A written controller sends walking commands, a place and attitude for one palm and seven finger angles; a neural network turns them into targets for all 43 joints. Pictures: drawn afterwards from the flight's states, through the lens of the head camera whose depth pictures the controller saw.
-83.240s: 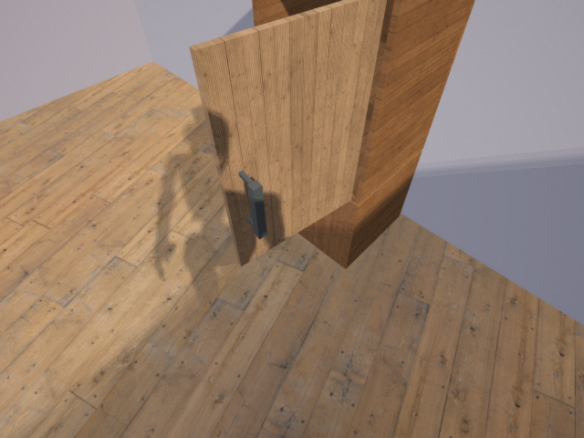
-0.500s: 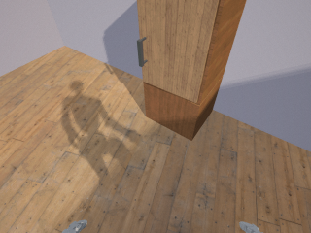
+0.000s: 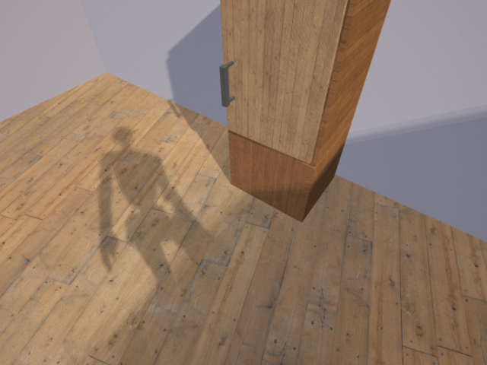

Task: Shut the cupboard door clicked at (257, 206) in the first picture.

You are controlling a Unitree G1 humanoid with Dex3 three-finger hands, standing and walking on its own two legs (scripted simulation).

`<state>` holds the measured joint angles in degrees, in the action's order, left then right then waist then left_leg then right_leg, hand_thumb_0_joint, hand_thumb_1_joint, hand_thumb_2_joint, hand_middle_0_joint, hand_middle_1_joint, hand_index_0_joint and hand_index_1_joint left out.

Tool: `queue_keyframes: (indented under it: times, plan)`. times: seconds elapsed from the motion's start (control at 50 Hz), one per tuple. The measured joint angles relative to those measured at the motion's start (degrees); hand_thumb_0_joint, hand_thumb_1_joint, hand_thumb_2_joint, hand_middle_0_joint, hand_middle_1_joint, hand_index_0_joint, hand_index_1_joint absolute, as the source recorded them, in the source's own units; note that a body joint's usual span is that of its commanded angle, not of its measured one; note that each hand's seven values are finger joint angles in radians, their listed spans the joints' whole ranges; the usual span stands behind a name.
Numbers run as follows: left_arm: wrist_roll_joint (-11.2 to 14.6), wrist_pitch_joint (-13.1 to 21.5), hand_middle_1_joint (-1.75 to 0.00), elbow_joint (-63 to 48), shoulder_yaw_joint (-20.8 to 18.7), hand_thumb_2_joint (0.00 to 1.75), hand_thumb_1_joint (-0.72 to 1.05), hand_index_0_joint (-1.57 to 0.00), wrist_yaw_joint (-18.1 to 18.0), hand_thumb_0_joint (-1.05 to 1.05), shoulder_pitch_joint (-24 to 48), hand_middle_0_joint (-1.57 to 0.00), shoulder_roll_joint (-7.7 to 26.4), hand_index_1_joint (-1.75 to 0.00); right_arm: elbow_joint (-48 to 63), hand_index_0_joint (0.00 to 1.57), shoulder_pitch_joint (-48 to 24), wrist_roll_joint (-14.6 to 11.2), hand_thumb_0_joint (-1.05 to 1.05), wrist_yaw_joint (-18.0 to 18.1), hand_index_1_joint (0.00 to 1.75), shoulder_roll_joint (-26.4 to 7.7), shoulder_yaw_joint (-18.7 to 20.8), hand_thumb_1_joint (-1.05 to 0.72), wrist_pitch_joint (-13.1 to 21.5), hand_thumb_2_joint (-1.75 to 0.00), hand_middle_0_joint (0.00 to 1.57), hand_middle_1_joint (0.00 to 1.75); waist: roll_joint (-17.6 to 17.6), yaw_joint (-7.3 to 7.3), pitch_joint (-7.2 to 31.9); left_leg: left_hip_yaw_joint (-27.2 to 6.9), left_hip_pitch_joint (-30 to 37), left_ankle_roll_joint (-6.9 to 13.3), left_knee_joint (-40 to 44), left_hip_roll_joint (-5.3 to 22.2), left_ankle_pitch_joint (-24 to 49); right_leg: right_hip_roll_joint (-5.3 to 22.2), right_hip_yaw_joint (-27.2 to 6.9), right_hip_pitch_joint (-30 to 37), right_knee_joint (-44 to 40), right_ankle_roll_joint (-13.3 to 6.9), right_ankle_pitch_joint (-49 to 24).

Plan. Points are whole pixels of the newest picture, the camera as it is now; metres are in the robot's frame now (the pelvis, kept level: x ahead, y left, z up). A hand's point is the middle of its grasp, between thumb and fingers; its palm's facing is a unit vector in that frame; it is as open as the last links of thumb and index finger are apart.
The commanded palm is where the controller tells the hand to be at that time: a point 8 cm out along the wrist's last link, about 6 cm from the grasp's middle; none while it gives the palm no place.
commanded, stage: let the arm hang, fingers relaxed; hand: left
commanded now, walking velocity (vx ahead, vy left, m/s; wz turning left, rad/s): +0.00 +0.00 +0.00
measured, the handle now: (228, 84) +1.09 +0.12 -0.10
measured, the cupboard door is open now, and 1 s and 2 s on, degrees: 2 2 2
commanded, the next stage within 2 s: look to check the result in 0.36 s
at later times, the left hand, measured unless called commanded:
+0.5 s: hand out of the picture +0.08 +0.22 -0.16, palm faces -0.01 -0.96 -0.29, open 7.4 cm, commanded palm none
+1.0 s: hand out of the picture +0.10 +0.22 -0.15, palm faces +0.00 -0.95 -0.32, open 7.4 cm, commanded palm none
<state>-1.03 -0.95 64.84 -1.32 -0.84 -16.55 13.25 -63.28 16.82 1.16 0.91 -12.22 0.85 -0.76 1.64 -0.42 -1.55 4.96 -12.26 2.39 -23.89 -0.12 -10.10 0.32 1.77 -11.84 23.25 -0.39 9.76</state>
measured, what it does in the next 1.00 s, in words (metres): stands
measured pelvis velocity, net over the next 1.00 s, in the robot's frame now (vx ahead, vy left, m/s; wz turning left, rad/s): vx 0.04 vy -0.02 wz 0.02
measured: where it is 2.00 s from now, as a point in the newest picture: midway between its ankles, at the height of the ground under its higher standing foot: outside the picture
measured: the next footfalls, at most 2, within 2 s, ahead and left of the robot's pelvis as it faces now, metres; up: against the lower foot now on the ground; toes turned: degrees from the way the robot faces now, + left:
right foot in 1.82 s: +0.11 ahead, -0.13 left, +0.00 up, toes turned +23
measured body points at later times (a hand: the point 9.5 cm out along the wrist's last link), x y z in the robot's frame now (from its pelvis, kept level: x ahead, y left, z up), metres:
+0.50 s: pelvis +0.02 -0.01 +0.01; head +0.03 -0.01 +0.45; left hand +0.08 +0.27 -0.14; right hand +0.08 -0.29 -0.14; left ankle +0.03 +0.09 -0.74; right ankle +0.03 -0.12 -0.74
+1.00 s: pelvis +0.04 -0.02 +0.01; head +0.05 -0.03 +0.46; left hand +0.10 +0.27 -0.13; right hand +0.12 -0.31 -0.13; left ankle +0.03 +0.09 -0.74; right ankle +0.03 -0.12 -0.74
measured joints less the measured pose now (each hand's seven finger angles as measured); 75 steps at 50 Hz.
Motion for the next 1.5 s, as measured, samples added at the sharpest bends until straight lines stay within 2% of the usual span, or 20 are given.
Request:
queue_keyframes:
  times: [0.28, 0.6, 0.82, 1.18, 1.28, 1.34, 1.38, 1.42, 1.46, 1.5]
  plan:
    - [-0.07, 1.22, -0.3, -1.85, 0.53, 0.9, 0.9, -0.2, 0.51, 0.0, 6.27, -0.2, 0.23, -0.3, 0.57, 0.21, -5.34, -0.03, 0.0, -0.32, 0.3, -2.5, 0.06, -0.91, 1.09, -0.9, 0.2, 0.3, -0.82, -0.27, 0.58, -0.13, 2.07, -0.29, 2.63, -0.34, 0.56, 0.2, 0.06, 1.59, -1.47, 0.04, 0.13]
    - [0.27, 1.43, -0.3, -0.17, 0.67, 0.9, 0.9, -0.2, 0.78, 0.01, 7.93, -0.2, 3.99, -0.3, -0.37, 0.21, -8.56, -0.22, 0.0, -0.49, 0.3, -5.9, -0.4, -0.91, 1.0, -0.9, 0.2, 0.3, -0.96, -0.13, -0.55, -0.93, 5.01, -1.14, 5.37, 0.14, 0.69, -0.47, 0.78, 5.06, -4.94, -0.52, -0.11]
    - [0.35, 1.48, -0.3, 0.32, 0.89, 0.9, 0.9, -0.2, 0.85, 0.01, 8.41, -0.2, 4.64, -0.3, -0.6, 0.21, -9.43, -0.26, 0.0, -0.58, 0.3, -6.55, -0.76, -0.91, 0.91, -0.9, 0.21, 0.3, -0.66, 0.03, -0.59, -1.38, 6.19, -1.6, 6.59, 0.34, 0.59, -0.74, 1.18, 6.34, -6.13, -0.87, 0.16]
    - [0.43, 1.51, -0.3, -0.15, 0.89, 0.9, 0.9, -0.2, 0.54, 0.01, 9.04, -0.2, 3.67, -0.3, -0.5, 0.21, -9.17, -0.23, 0.0, -0.37, 0.3, -5.97, -0.87, -0.91, 0.78, -0.9, 0.21, 0.3, -0.82, -0.38, -0.32, -1.96, 7.02, -2.42, 6.87, 0.83, -0.03, -1.27, 1.71, 7.28, -6.28, -1.52, 1.08]
    - [0.48, 0.51, -0.3, -2.0, 0.45, 0.9, 0.9, -0.2, -0.29, 0.01, 9.06, -0.2, 2.1, -0.3, 0.57, 0.2, -7.73, -0.23, 0.0, -0.24, 0.29, -4.4, -0.57, -0.91, -0.43, -0.9, 0.2, 0.3, -0.94, -0.81, -0.81, -3.77, 4.02, -2.56, 2.39, 0.29, -1.67, -0.5, 3.57, 4.93, -1.57, -1.61, 3.69]
    - [0.31, 0.16, -0.3, -3.81, -0.03, 0.9, 0.9, -0.2, -0.42, 0.0, 8.6, -0.2, 0.68, -0.3, 1.42, 0.2, -6.59, -0.23, 0.0, -0.48, 0.29, -3.02, -0.05, -0.91, -1.46, -0.9, 0.2, 0.3, -0.61, -0.92, -1.86, -4.66, -0.14, -3.11, -5.68, 0.32, -5.12, -0.09, 5.56, 3.78, 1.5, -1.94, 5.43]
    - [-0.09, 0.0, -0.3, -5.05, -0.42, 0.9, 0.9, -0.2, -0.59, 0.0, 8.02, -0.2, -0.17, -0.3, 2.13, 0.2, -5.83, -0.25, 0.0, -0.61, 0.29, -1.88, 0.49, -0.91, -2.32, -0.9, 0.2, 0.3, -0.89, -0.83, -2.89, -4.21, -3.8, -3.43, -15.6, 0.47, -12.18, 0.64, 6.93, 3.47, 3.34, -2.01, 6.47]
    - [-0.47, -0.24, -0.3, -5.97, -0.84, 0.9, 0.9, -0.2, -0.68, 0.0, 7.29, -0.2, -0.71, -0.3, 3.01, 0.2, -5.16, -0.41, 0.0, -0.88, 0.29, -0.6, 0.97, -0.91, -2.85, -0.9, 0.2, 0.3, -1.71, -0.9, -3.94, -3.49, -5.84, -3.79, -21.03, 0.92, -16.36, 1.83, 8.14, 3.32, 5.08, -1.59, 7.46]
    - [-0.53, -0.56, -0.3, -6.63, -1.2, 0.9, 0.9, -0.2, -0.54, 0.0, 6.57, -0.2, -0.86, -0.3, 4.07, 0.2, -4.41, -0.45, 0.0, -1.26, 0.29, 0.59, 1.15, -0.91, -2.95, -0.9, 0.2, 0.3, -2.78, -1.22, -4.66, -2.39, -5.98, -4.19, -19.74, 1.73, -14.82, 3.41, 9.42, 2.75, 7.43, -0.81, 8.75]
    - [-0.35, -0.97, -0.3, -7.34, -1.44, 0.9, 0.9, -0.2, -0.28, 0.0, 5.66, -0.2, -1.03, -0.3, 5.31, 0.2, -3.34, -0.27, 0.0, -1.71, 0.29, 1.09, 1.21, -0.91, -2.62, -0.9, 0.2, 0.3, -3.11, -1.46, -4.71, -2.0, -4.61, -3.88, -13.44, 2.58, -7.79, 4.96, 10.63, 1.05, 11.44, 0.23, 10.87]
